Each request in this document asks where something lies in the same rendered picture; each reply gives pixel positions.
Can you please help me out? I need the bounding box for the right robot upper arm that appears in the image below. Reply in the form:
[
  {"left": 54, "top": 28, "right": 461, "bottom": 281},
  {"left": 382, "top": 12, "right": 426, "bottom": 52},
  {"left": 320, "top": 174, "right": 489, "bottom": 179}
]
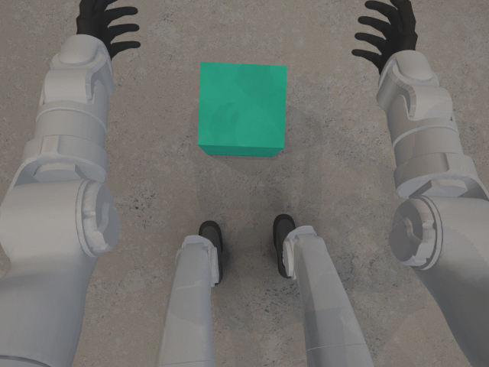
[{"left": 389, "top": 195, "right": 489, "bottom": 367}]

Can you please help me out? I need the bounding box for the right robot foot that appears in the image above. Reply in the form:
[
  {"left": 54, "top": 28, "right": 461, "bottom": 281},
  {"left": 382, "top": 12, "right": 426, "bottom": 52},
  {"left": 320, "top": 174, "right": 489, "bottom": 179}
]
[{"left": 273, "top": 214, "right": 296, "bottom": 278}]

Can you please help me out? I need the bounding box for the robot left forearm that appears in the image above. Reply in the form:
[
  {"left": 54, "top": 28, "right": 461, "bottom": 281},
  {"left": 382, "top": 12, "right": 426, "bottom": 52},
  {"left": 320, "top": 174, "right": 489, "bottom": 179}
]
[{"left": 0, "top": 34, "right": 115, "bottom": 255}]

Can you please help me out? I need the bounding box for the left robot upper arm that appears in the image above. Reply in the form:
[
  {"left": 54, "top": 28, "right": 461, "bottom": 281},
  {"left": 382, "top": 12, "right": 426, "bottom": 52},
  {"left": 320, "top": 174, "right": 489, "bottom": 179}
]
[{"left": 0, "top": 178, "right": 121, "bottom": 367}]

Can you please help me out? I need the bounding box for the robot right shin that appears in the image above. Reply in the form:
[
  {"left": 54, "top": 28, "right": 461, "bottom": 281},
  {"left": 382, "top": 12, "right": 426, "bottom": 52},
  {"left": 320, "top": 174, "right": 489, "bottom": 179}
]
[{"left": 282, "top": 226, "right": 326, "bottom": 266}]

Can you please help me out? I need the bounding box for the robot right forearm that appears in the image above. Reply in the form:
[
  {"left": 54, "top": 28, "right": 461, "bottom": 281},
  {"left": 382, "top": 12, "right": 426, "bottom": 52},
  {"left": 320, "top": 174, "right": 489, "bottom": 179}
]
[{"left": 376, "top": 50, "right": 489, "bottom": 202}]

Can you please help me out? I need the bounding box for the right robot hand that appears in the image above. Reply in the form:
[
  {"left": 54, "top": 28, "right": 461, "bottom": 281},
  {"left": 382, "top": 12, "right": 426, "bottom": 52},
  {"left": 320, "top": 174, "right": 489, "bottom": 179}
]
[{"left": 351, "top": 0, "right": 418, "bottom": 75}]

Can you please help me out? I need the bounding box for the left robot hand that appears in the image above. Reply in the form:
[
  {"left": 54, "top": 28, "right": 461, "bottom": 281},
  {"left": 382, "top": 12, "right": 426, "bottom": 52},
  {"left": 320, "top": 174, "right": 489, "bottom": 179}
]
[{"left": 76, "top": 0, "right": 141, "bottom": 60}]

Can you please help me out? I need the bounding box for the carton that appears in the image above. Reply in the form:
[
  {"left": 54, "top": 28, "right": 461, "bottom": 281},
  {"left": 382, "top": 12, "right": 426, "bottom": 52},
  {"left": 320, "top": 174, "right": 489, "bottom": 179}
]
[{"left": 198, "top": 62, "right": 287, "bottom": 157}]

